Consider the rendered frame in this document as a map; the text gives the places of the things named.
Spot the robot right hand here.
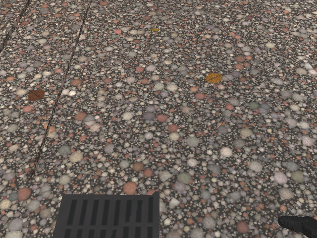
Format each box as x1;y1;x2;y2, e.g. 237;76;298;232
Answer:
277;215;317;238

